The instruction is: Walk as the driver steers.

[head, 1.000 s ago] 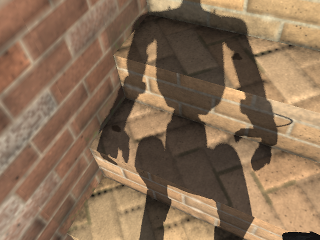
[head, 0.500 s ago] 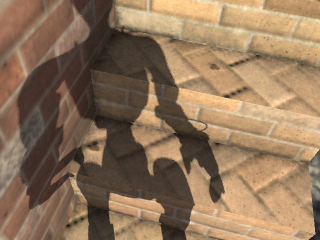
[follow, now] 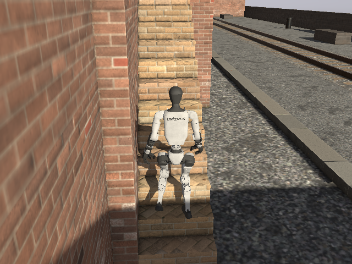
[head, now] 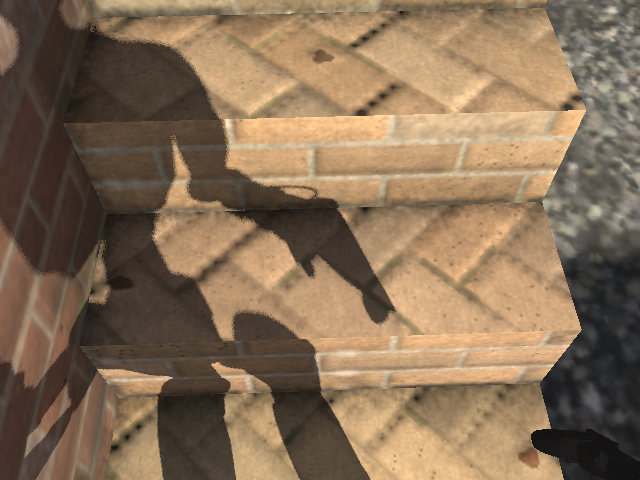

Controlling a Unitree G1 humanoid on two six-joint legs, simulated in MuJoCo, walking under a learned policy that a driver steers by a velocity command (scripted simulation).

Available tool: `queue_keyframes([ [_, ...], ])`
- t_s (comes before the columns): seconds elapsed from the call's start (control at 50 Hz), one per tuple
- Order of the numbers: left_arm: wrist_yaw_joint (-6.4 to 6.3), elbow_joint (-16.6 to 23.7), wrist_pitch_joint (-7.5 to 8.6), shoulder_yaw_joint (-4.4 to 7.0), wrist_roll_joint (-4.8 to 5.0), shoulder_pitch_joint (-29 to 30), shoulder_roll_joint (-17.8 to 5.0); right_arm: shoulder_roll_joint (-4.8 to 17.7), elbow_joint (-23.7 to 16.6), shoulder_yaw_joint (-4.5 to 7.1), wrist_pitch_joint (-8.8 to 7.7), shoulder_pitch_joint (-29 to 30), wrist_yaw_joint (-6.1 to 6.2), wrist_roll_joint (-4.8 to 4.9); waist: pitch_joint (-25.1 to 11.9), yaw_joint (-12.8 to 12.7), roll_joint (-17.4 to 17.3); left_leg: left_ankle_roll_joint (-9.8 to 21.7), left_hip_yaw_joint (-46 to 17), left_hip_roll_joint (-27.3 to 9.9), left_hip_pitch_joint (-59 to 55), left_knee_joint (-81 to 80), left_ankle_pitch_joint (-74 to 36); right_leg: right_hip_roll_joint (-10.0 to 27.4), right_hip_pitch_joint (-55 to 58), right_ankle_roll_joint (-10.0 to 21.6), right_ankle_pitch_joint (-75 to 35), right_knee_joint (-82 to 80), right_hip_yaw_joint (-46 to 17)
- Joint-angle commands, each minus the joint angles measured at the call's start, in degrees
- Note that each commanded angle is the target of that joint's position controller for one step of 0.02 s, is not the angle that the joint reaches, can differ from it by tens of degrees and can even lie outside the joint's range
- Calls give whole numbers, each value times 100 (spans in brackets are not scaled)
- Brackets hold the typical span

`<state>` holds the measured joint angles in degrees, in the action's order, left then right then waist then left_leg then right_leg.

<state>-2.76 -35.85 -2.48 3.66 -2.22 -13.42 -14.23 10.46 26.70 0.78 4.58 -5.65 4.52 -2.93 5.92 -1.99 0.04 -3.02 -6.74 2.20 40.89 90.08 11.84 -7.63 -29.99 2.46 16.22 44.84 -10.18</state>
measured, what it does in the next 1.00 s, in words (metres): goes down, backwards: left foot, then right foot 0.18 m lower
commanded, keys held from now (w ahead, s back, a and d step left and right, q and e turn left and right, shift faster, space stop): e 0.04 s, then no key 0.12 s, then w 0.84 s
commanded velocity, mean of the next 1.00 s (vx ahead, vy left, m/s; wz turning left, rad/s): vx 0.30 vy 0.00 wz -0.16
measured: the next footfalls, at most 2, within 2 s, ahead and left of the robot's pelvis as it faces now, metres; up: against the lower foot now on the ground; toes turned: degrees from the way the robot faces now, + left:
left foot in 0.22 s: -0.04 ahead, +0.27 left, -0.02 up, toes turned -13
right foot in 0.78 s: -0.13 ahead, -0.10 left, -0.21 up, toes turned -6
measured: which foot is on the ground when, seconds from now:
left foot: up 0.00-0.20, down 0.22-0.72, up 0.74-1.00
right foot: down 0.00-0.22, up 0.24-0.76, down 0.78-1.00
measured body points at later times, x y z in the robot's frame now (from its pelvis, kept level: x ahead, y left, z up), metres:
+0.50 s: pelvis -0.08 +0.13 -0.03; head +0.00 +0.19 +0.40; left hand +0.11 +0.32 -0.19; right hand +0.03 -0.14 -0.11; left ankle -0.09 +0.28 -0.75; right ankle -0.08 -0.01 -0.62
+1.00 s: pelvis -0.18 +0.02 -0.20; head -0.17 +0.00 +0.25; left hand -0.17 +0.26 -0.33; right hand +0.00 -0.16 -0.31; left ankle -0.18 +0.13 -0.69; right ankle -0.17 -0.09 -0.91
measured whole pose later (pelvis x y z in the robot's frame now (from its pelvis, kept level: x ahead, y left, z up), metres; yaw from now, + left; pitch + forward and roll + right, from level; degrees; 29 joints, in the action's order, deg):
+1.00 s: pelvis -0.18 +0.02 -0.20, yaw -3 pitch -1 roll -1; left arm -2.9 -49.4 3.9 1.7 -1.6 -23.6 -8.2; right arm 5.0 33.9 -0.3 4.7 -8.5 2.2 -2.2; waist 1.1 -4.2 -4.3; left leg 1.7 0.3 -2.2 49.2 107.8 4.1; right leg -0.2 -21.1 2.4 23.1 44.2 3.8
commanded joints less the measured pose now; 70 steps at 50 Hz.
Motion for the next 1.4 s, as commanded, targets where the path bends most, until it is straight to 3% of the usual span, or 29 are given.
queue_keyframes([
  [0.02,-50,512,101,324,-46,79,-1000,395,-584,126,-85,178,26,58,-1152,23,697,-4,-428,-132,505,60,378,1669,1567,1542,-818,-1266,-2986],
  [0.16,-94,529,67,285,-176,408,-973,346,-935,16,-40,329,-79,208,-1323,83,934,157,-745,-285,-125,-1030,2054,1621,1393,1302,-2105,-661,-2822],
  [0.22,1,80,-118,120,24,1131,-89,497,171,82,-70,-1171,-171,464,-663,950,325,185,587,-372,-3092,-7006,-330,-576,-697,87,-198,1415,-208],
  [0.24,-42,-27,-81,225,148,658,-151,355,225,-24,-136,-1053,8,302,-604,908,-408,203,-877,-1190,-3363,-7500,-1962,-1169,-1188,-323,1716,3623,-795],
  [0.26,146,-4,99,183,2,-364,-16,696,250,3,-205,-521,91,260,-1254,-128,-1404,221,-1064,-1770,-4224,-5051,-5330,-1088,-2404,-846,1891,5301,-926],
  [0.28,288,-260,184,112,-69,-851,-93,874,133,23,-209,-349,117,306,-1898,-438,-1389,95,-1247,-1874,-4868,-4733,-4815,-901,-3027,-1030,1598,6123,-853],
  [0.3,344,95,54,39,-18,-550,-207,1398,-143,225,-215,685,160,30,-1600,-978,-2155,795,-1716,-2172,-3995,-5408,-3089,-429,-3048,-1029,1337,6173,-284],
  [0.32,449,204,46,-5,-68,-348,-423,1420,-196,292,-318,1220,205,22,-1353,-1227,-2067,1020,-1831,-2375,-3711,-5815,-1603,228,-2954,-807,1042,4888,-384],
  [0.38,458,-88,33,-6,-354,907,-565,996,383,419,-567,-574,368,222,-1161,-4,-495,437,-1040,-1694,-3496,-5364,1269,-30,-2673,-795,-428,4322,-352],
  [0.4,464,-56,-12,-22,-199,1174,-287,1165,637,470,-569,-881,291,157,-1007,69,-671,631,-935,-1420,-3953,-5250,762,-194,-3144,-723,-177,4151,7],
  [0.5,442,138,-114,-208,-336,1178,-243,1133,889,649,-724,-1002,396,261,-1620,54,-1071,897,-1736,-1869,-4537,-5181,251,448,-3204,-594,-99,3816,84],
  [0.56,396,246,-189,-318,-154,1129,-49,1022,1015,624,-735,-1027,374,238,-1726,147,-1124,962,-1857,-1838,-4239,-5152,729,787,-2997,-627,-45,3725,271],
  [0.62,488,-53,-179,-280,-218,136,-91,830,757,541,-716,235,259,337,-1954,-580,-751,690,-1245,-1555,-2318,-4413,1126,960,-1152,-421,-1798,3789,665],
  [0.7,581,-688,177,-295,338,-1785,50,698,495,425,-541,1224,130,185,-1463,-1621,-474,227,447,-474,-471,-2761,2773,984,1670,315,-2266,-584,1996],
  [0.76,574,-917,349,-348,378,-1217,224,-457,15,198,-276,861,401,180,-231,-873,1121,469,858,1069,774,3273,3306,1499,1663,904,-3630,-2981,1252],
  [0.78,581,-663,452,-478,76,-731,157,-1052,-187,12,-258,528,295,269,-99,46,502,565,-25,1326,1793,5334,2244,1229,1348,261,-2935,-1669,862],
  [0.8,558,-717,681,-360,-200,-1098,-492,-1155,-425,-128,-363,-150,192,251,-86,586,313,460,-401,928,2951,5219,1437,1946,1590,-2,-4515,-901,-59],
  [0.82,561,-753,725,-163,-156,-1196,-921,-1176,-409,-249,-415,-552,129,90,-133,766,895,398,-278,638,3634,5184,1139,2412,1984,197,-3369,-1267,-545],
  [0.84,401,-478,728,227,62,-359,-1683,-759,-635,-205,-293,-558,121,-71,-452,1033,2273,438,-460,-41,3685,5304,891,3414,1419,917,1605,-2843,-2124],
  [0.88,25,-366,801,15,100,564,-686,801,-661,261,-136,765,-26,-101,315,602,1345,252,-541,-599,3057,4207,-657,3105,35,1100,3560,-3572,-2886],
  [0.94,-129,-713,861,95,110,-466,-705,342,-179,265,-22,625,-192,-47,47,138,227,403,278,-591,1882,2723,-1191,2544,481,1123,2849,-2958,-1979],
  [0.98,-84,-891,768,123,60,-752,-599,-96,197,117,-102,163,-262,111,-102,99,486,553,660,-679,1074,947,-935,2098,784,994,2438,-2668,-1259],
  [1.06,-194,-1134,317,93,-93,-1291,-499,-28,661,78,-168,-65,-265,692,-365,-122,1416,610,1718,-88,-1462,-4327,2389,1566,990,1077,1934,-2925,-273],
  [1.1,-199,-1193,176,128,-125,-1202,-444,-45,1129,115,-234,-1267,-19,626,-505,319,1497,943,1543,-258,-2710,-6028,1183,1799,1176,1194,959,-2101,-489],
  [1.12,-74,-1162,234,65,29,-985,-102,-116,1545,58,-380,-1863,35,429,-454,535,500,882,1541,-85,-3273,-6675,411,1358,783,1081,144,-645,243],
  [1.16,195,-548,456,-51,132,-435,555,732,1821,236,-554,-2889,-85,191,-684,804,-2231,1490,-2954,-2260,-4759,-7936,2325,184,-2429,324,460,2491,555],
  [1.18,230,-443,459,27,-72,-37,301,520,1872,241,-503,-2623,-104,253,-279,715,-1699,1856,-3547,-2561,-3893,-8289,4148,336,-2986,158,393,4180,214],
  [1.28,284,110,344,-407,3,520,1044,81,2554,116,-857,-2398,-140,207,234,45,-233,1634,-1008,-1798,-2999,-7567,2360,360,-4918,287,-55,8278,10],
  [1.4,226,692,168,-430,82,1382,978,356,2879,174,-1285,-2461,-194,350,240,36,-322,1499,-309,-2039,-3118,-7939,1930,798,-5978,382,9,8994,146],
])
Keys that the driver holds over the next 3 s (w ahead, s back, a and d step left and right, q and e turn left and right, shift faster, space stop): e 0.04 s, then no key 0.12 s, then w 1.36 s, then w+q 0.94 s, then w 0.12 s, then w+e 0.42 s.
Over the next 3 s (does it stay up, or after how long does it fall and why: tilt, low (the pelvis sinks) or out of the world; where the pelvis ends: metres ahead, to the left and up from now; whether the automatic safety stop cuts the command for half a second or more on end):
stays up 0.53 0.01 0.41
